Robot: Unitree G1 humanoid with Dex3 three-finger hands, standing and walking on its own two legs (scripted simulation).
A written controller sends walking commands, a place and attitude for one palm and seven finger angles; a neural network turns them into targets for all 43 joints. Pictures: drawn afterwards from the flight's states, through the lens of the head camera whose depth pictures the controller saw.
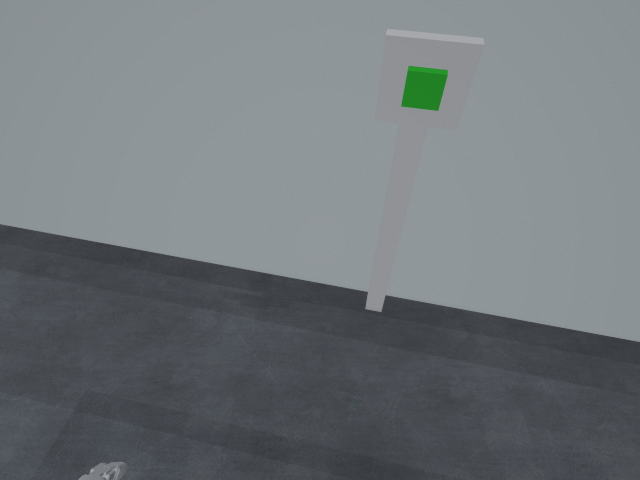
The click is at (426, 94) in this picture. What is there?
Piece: button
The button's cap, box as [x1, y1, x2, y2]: [401, 66, 447, 110]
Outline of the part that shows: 408,66 401,105 437,110 445,83 447,70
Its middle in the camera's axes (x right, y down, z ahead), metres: +0.20 -0.29 +0.74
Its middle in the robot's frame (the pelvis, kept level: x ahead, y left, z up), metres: +0.77 -0.16 +0.11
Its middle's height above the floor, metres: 0.88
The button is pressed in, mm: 0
